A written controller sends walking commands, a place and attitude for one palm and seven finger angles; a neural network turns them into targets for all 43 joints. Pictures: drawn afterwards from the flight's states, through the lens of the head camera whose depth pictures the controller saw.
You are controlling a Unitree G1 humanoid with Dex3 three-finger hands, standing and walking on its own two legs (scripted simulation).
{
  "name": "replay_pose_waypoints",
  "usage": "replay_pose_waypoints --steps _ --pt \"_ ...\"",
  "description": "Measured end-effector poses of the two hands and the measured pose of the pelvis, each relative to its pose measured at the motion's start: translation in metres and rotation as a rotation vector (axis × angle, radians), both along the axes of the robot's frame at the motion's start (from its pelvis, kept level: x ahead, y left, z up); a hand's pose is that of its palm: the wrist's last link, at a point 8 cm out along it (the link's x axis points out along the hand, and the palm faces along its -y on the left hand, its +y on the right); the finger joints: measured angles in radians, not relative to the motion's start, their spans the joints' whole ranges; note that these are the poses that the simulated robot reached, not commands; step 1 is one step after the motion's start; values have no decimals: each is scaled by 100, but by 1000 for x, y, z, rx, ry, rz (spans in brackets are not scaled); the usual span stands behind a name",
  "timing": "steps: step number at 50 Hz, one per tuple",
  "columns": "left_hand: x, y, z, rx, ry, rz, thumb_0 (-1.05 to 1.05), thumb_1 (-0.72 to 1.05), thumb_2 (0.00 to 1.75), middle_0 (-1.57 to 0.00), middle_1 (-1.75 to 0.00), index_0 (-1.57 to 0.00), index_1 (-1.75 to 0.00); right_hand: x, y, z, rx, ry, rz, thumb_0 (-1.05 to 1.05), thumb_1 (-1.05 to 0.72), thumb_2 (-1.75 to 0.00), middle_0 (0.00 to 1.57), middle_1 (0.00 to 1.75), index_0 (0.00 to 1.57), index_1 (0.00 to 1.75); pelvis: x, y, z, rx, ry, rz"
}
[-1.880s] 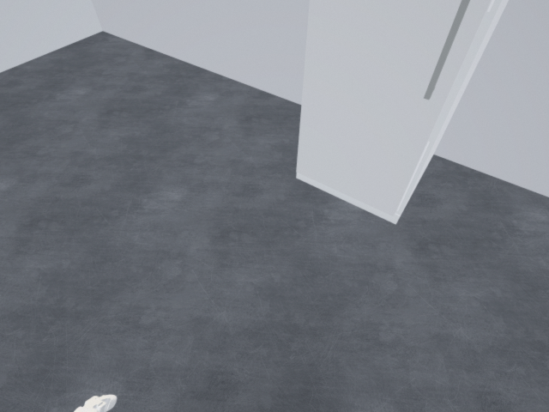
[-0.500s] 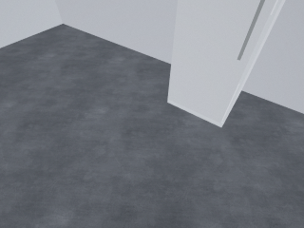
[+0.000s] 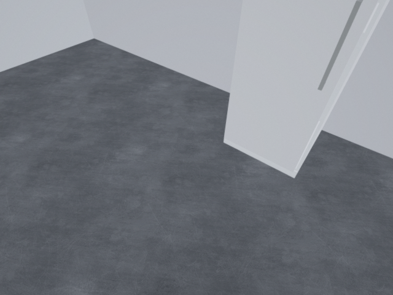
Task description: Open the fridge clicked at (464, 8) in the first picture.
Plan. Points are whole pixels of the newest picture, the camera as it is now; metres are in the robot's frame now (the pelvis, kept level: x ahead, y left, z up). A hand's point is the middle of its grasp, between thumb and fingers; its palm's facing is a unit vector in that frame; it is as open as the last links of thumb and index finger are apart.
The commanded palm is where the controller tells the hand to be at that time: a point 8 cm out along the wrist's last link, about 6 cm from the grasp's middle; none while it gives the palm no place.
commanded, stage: walk to a spot facing it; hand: right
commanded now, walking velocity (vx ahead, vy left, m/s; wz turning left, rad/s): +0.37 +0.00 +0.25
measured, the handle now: (338, 49) +0.98 -0.51 +0.09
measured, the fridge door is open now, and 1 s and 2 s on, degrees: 0 0 0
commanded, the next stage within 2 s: turn to face it in 0.86 s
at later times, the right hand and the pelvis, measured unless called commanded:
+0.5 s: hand out of the picture +0.10 -0.22 -0.19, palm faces -0.04 +0.99 -0.13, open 7.3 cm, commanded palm none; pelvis +0.17 -0.05 -0.01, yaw +8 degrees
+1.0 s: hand (231, 165) +0.58 -0.10 -0.17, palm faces -0.40 +0.89 -0.20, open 7.3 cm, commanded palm none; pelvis +0.37 +0.01 -0.02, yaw +22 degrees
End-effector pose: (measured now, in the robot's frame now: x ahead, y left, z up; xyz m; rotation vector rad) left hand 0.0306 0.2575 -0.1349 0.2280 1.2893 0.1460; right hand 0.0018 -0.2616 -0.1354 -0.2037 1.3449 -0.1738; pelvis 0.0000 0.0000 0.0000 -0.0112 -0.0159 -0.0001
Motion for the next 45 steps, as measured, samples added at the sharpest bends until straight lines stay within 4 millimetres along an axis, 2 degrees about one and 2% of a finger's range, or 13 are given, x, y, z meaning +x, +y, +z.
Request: replay_pose_waypoints --steps 5,8,11,15,18,20,22,24,28,32,38,41,45 --pt "-20 -6 -19 -43 108 60 0 90 90 -20 -30 -21 -30 -2 32 -11 45 48 -35 1 -91 -90 20 30 20 30 29 9 -10 23 3 1" --pt "-9 -11 -15 -49 159 52 1 90 90 -20 -30 -20 -30 -10 47 -11 67 72 -81 1 -91 -90 20 30 20 30 46 9 -7 23 8 8" --pt "27 -18 -9 -53 116 56 1 90 90 -20 -30 -20 -30 -24 58 -6 96 163 -101 0 -91 -90 20 30 20 30 64 3 -2 18 15 27" --pt "98 -34 -1 -58 -10 58 1 90 90 -20 -30 -20 -30 -32 58 -2 137 296 -108 1 -91 -90 20 30 21 30 92 -10 -1 23 25 49" --pt "154 -50 2 -49 -108 44 1 90 90 -20 -30 -20 -30 -19 45 -7 154 356 -112 1 -91 -90 20 30 21 30 118 -25 -8 29 23 60" --pt "185 -59 -2 -29 -177 44 1 90 90 -20 -30 -20 -30 -1 30 -18 157 373 -104 1 -91 -90 20 30 21 30 137 -36 -18 39 16 81" --pt "200 -68 -1 -19 -214 65 0 90 90 -20 -30 -20 -30 30 13 -26 146 358 -73 1 -91 -90 20 30 21 30 151 -45 -21 32 3 110" --pt "202 -76 2 -23 -212 102 0 90 90 -20 -30 -20 -30 75 -4 -28 123 297 -27 1 -91 -90 20 30 21 30 166 -50 -16 29 -6 137" --pt "193 -77 12 7 -180 207 -2 95 90 -21 -30 -21 -30 186 -27 -21 87 101 60 1 -91 -90 20 30 20 30 194 -56 -2 21 -4 171" --pt "177 -76 14 12 -91 259 -2 95 90 -21 -30 -21 -30 292 -30 -5 72 -79 138 1 -92 -90 19 30 20 30 223 -58 5 10 4 207" --pt "151 -88 6 -29 56 374 -1 93 90 -20 -30 -20 -30 420 -5 14 74 -217 274 1 -92 -90 19 30 20 30 269 -51 7 3 2 264" --pt "142 -96 2 -59 127 441 0 92 90 -20 -30 -20 -30 475 22 17 80 -240 354 1 -92 -90 19 30 20 30 293 -41 4 4 1 300" --pt "138 -101 -5 -103 225 527 0 91 90 -20 -30 -20 -30 541 69 12 96 -261 457 1 -92 -90 19 30 20 30 328 -19 -5 13 8 347"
